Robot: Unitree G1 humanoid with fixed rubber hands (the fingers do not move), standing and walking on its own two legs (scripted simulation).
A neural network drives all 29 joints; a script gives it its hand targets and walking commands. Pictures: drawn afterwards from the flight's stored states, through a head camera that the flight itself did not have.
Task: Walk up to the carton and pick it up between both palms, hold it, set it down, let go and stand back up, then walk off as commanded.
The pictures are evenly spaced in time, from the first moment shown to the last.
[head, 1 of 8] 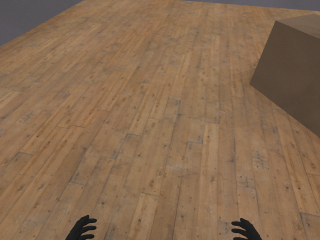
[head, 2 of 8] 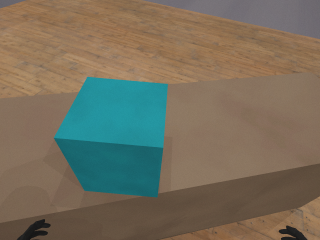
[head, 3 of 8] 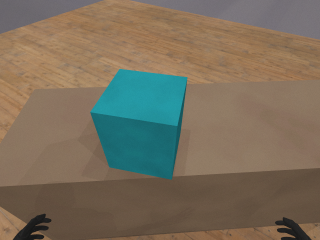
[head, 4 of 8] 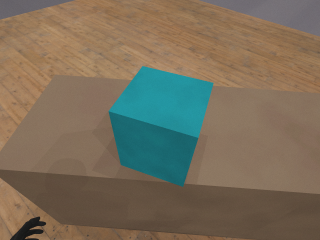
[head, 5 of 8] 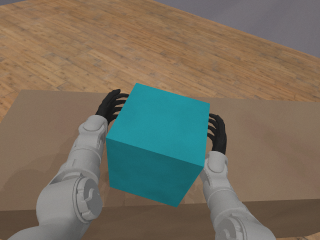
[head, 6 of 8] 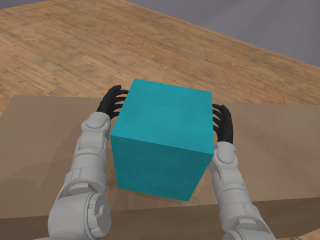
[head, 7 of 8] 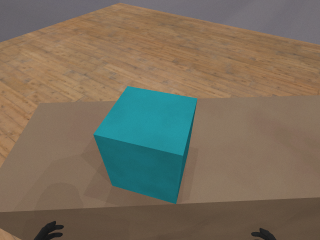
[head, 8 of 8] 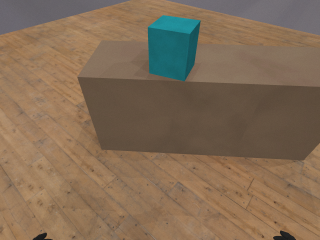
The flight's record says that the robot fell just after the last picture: no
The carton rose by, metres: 0.18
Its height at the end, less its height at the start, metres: +0.00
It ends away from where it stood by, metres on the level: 0.02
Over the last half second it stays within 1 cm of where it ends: yes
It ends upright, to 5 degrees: yes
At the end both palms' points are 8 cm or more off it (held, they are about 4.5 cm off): yes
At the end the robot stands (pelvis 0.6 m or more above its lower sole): yes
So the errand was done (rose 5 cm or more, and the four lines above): yes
